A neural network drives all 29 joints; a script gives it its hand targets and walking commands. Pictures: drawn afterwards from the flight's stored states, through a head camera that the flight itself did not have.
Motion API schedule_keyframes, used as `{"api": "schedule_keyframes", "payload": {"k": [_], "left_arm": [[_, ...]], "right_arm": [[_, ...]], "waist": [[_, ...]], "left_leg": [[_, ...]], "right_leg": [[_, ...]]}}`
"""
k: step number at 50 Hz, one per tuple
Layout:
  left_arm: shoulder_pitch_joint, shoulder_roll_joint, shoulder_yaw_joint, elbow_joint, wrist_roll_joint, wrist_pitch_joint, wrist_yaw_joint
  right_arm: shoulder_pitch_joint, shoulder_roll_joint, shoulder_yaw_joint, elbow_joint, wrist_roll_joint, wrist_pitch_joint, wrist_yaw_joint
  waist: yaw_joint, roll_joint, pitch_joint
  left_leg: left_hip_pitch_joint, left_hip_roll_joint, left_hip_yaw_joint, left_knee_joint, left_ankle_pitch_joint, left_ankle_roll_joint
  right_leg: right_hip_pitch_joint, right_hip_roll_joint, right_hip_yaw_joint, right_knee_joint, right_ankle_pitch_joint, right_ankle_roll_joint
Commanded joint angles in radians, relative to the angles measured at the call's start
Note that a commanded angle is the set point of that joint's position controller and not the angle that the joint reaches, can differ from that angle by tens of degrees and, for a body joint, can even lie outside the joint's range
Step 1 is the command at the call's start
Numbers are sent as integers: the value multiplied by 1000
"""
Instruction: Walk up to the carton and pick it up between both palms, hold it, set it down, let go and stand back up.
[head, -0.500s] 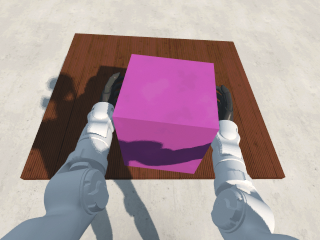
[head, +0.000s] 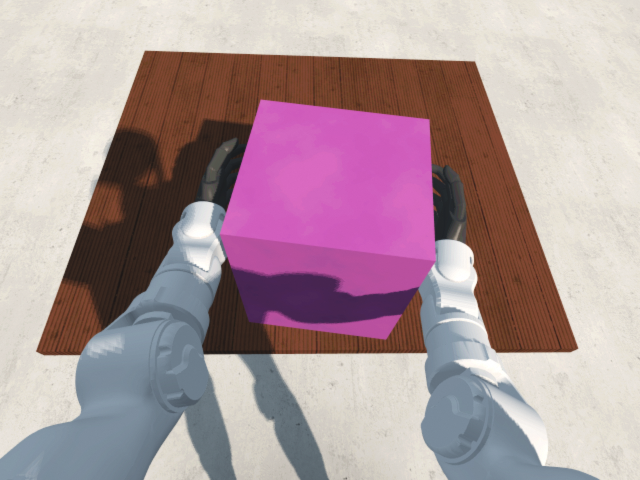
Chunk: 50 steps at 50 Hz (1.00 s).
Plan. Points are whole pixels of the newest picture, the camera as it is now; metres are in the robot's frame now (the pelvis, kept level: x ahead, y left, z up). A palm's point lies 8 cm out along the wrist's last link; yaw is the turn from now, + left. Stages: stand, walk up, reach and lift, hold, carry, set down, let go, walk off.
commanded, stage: set down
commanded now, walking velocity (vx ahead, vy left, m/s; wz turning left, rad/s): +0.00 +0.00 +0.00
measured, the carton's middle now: (329, 231) +0.44 -0.01 +0.00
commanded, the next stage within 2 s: none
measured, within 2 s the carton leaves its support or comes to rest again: rests again in 0.02 s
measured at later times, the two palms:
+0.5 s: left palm (207, 200) +0.45 +0.15 +0.05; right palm (441, 234) +0.42 -0.15 +0.04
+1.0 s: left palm (207, 201) +0.45 +0.15 +0.05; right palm (441, 234) +0.42 -0.15 +0.04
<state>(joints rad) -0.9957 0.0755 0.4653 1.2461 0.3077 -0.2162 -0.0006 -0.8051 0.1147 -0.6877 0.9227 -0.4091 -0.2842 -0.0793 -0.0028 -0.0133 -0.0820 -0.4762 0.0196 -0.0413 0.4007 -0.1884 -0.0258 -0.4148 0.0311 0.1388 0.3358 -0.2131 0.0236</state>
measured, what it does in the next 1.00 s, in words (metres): stands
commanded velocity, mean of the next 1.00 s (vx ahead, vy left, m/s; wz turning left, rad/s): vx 0.00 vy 0.00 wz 0.00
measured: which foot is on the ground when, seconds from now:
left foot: down 0.00-1.00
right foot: down 0.00-1.00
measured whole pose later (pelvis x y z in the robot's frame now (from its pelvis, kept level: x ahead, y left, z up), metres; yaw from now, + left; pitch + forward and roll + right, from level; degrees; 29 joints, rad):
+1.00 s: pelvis +0.00 +0.01 +0.00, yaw +0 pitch +17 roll -1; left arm -1.01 0.07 0.52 1.26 0.38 -0.22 0.00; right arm -0.81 0.11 -0.71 0.93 -0.42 -0.30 -0.08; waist 0.00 -0.01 -0.08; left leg -0.48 0.02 -0.04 0.40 -0.21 -0.03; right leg -0.42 0.03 0.13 0.34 -0.21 0.02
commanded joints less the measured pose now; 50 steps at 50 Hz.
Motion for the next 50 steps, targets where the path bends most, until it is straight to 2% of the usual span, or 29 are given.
{"api": "schedule_keyframes", "payload": {"k": [1, 5, 6, 9, 16, 19, 26, 29, 40, 50], "left_arm": [[-562, -477, -126, 21, 54, -63, -139], [-556, -481, -114, 23, 65, -58, -134], [-556, -476, -108, 25, 68, -57, -132], [-545, -474, -101, 22, 76, -57, -129], [-523, -478, -83, 22, 90, -45, -119], [-519, -475, -76, 20, 93, -42, -118], [-495, -484, -59, 17, 107, -40, -115], [-486, -477, -47, 22, 114, -40, -117], [-471, -482, -26, 17, 131, -39, -117], [-453, -460, 8, 33, 147, -37, -120]], "right_arm": [[-534, 559, 255, 101, -200, -21, 141], [-529, 540, 227, 118, -210, -20, 144], [-533, 539, 229, 114, -209, -21, 146], [-535, 526, 219, 100, -208, -19, 147], [-529, 508, 193, 111, -216, -21, 151], [-522, 503, 181, 106, -218, -17, 150], [-511, 505, 172, 110, -219, -15, 152], [-503, 508, 177, 102, -217, -11, 152], [-482, 512, 154, 120, -229, -6, 151], [-458, 499, 145, 110, -230, 5, 151]], "waist": [[-22, 21, -680], [-34, 38, -651], [-26, 36, -646], [-35, 32, -645], [-39, 40, -619], [-47, 32, -605], [-48, 37, -587], [-47, 20, -578], [-58, 30, -540], [-65, 12, -508]], "left_leg": [[456, 16, 130, 93, 734, -12], [492, 24, 124, 100, 770, -20], [483, 25, 130, 100, 772, -22], [466, 19, 128, 93, 738, -24], [481, 22, 128, 107, 788, -32], [464, 19, 130, 101, 752, -30], [462, 16, 130, 103, 758, -32], [440, 12, 131, 96, 730, -27], [445, 11, 131, 104, 729, -26], [413, 3, 135, 98, 665, -19]], "right_leg": [[93, -20, -234, 79, 658, 68], [44, -14, -237, 54, 597, 57], [55, -13, -233, 45, 592, 52], [87, -15, -233, 53, 600, 54], [53, -7, -235, 28, 559, 42], [73, -7, -233, 29, 557, 43], [69, -6, -236, 27, 549, 43], [101, -7, -232, 38, 577, 47], [54, -3, -239, 33, 522, 47], [74, -2, -238, 46, 526, 54]]}}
